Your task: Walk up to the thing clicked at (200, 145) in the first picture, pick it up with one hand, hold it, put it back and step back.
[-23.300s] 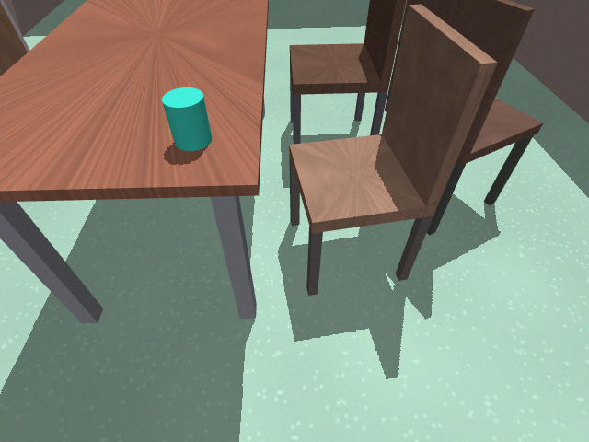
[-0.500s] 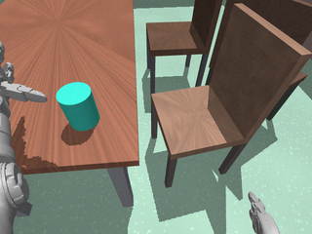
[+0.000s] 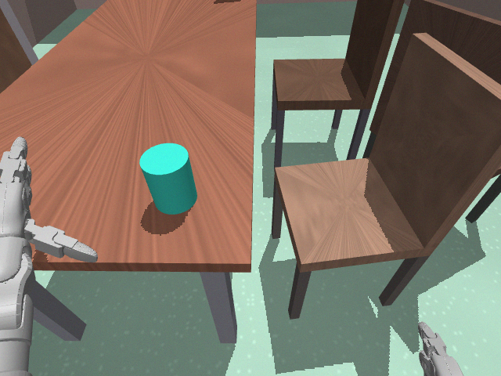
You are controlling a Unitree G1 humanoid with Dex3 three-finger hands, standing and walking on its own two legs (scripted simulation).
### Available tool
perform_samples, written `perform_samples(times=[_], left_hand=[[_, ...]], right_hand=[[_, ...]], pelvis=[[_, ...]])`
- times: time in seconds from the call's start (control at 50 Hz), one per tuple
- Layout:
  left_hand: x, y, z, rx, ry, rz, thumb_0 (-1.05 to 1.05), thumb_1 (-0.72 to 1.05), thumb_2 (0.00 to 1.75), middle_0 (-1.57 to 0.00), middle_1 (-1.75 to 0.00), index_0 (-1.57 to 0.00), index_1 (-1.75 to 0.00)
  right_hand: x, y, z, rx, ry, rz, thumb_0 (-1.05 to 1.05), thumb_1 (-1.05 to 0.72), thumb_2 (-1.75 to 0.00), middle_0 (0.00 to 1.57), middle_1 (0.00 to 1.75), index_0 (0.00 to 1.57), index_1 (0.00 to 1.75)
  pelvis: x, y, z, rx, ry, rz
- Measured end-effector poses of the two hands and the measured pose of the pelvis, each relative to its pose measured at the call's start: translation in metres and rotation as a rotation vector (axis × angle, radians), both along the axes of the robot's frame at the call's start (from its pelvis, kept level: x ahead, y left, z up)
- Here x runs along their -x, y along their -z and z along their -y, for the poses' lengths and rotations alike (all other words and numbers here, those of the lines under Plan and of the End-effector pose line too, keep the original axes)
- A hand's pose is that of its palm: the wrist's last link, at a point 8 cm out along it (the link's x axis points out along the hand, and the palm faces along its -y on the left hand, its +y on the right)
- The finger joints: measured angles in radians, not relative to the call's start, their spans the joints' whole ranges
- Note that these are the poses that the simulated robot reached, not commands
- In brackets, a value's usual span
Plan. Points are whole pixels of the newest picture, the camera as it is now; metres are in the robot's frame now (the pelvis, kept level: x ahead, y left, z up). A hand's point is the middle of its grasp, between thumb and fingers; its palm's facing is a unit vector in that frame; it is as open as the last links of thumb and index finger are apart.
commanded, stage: sink last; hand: left
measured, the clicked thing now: (170, 179) +0.48 +0.18 +0.06
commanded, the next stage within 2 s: home in 0.66 s
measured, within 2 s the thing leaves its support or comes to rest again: neither
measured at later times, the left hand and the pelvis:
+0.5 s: hand (40, 346) +0.14 +0.21 +0.17, palm faces +0.38 -0.81 -0.44, open 17.4 cm; pelvis -0.02 -0.03 +0.00, yaw +2 degrees
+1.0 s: hand (59, 347) +0.16 +0.24 +0.10, palm faces +0.39 -0.85 -0.37, open 17.4 cm; pelvis -0.03 -0.03 +0.01, yaw +1 degrees
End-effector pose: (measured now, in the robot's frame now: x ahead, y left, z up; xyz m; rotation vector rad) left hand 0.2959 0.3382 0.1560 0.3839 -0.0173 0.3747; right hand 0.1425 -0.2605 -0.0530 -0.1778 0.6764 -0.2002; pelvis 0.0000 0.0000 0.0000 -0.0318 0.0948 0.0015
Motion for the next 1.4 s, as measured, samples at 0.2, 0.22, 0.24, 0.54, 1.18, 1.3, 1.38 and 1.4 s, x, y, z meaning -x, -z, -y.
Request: perform_samples(times=[0.2, 0.22, 0.24, 0.54, 1.18, 1.3, 1.38, 1.4], left_hand=[[0.109, -0.01, 0.042, -0.053, 0.004, 0.091, -0.01, -0.53, 0.0, -0.07, -0.06, -0.09, -0.04], [0.118, -0.011, 0.045, -0.059, -0.002, 0.095, -0.01, -0.53, 0.0, -0.07, -0.06, -0.09, -0.04], [0.127, -0.011, 0.048, -0.063, -0.006, 0.096, -0.01, -0.53, 0.0, -0.07, -0.06, -0.09, -0.04], [0.196, -0.04, 0.082, -0.185, 0.031, 0.18, -0.01, -0.52, 0.0, -0.06, -0.06, -0.08, -0.05], [0.179, 0.129, 0.091, 0.204, 0.014, -0.341, -0.01, -0.54, 0.06, -0.05, -0.07, -0.07, -0.06], [0.169, 0.18, 0.109, 0.293, 0.033, -0.521, -0.01, -0.58, 0.03, -0.05, -0.06, -0.06, -0.05], [0.158, 0.208, 0.131, 0.344, 0.083, -0.626, -0.01, -0.58, 0.03, -0.04, -0.05, -0.05, -0.05], [0.156, 0.213, 0.134, 0.353, 0.089, -0.646, -0.01, -0.58, 0.03, -0.05, -0.05, -0.06, -0.05]], right_hand=[[0.005, 0.005, 0.014, 0.004, 0.041, -0.03, -0.01, 0.51, -0.06, 0.06, 0.06, 0.06, 0.06], [0.004, 0.005, 0.015, 0.006, 0.039, -0.027, -0.01, 0.51, -0.06, 0.06, 0.06, 0.06, 0.06], [0.003, 0.005, 0.015, 0.006, 0.035, -0.022, -0.01, 0.5, -0.06, 0.06, 0.06, 0.06, 0.06], [0.008, 0.0, 0.023, -0.013, -0.005, 0.086, -0.01, 0.51, -0.05, 0.06, 0.05, 0.06, 0.06], [-0.011, 0.011, -0.032, -0.048, -0.097, -0.007, 0.0, -0.42, -0.63, 0.17, 0.23, 0.16, 0.23], [-0.015, 0.012, -0.019, 0.0, -0.063, -0.037, 0.0, -0.71, -0.79, 0.19, 0.27, 0.19, 0.27], [-0.017, 0.011, -0.022, 0.004, -0.072, -0.048, 0.0, -0.81, -0.85, 0.2, 0.29, 0.19, 0.29], [-0.017, 0.011, -0.022, 0.005, -0.073, -0.053, 0.01, -0.83, -0.85, 0.2, 0.29, 0.19, 0.29]], pelvis=[[0.008, -0.002, 0.011, -0.015, -0.011, 0.06], [0.009, -0.002, 0.012, -0.017, -0.013, 0.065], [0.01, -0.002, 0.013, -0.018, -0.015, 0.069], [0.028, -0.002, 0.032, -0.037, -0.037, 0.126], [0.01, -0.009, 0.017, -0.033, -0.023, 0.094], [0.006, -0.009, 0.016, -0.033, -0.019, 0.08], [0.003, -0.009, 0.017, -0.031, -0.016, 0.065], [0.002, -0.009, 0.017, -0.031, -0.015, 0.062]])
